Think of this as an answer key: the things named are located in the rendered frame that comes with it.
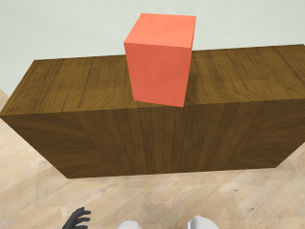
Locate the left robot hand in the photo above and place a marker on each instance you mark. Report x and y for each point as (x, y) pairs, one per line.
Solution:
(75, 219)

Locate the carton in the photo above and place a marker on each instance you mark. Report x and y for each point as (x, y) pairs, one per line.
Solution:
(158, 50)

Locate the robot right thigh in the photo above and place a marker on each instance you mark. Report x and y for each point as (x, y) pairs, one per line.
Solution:
(200, 223)

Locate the pedestal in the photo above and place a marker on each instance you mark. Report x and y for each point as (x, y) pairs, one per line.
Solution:
(244, 109)

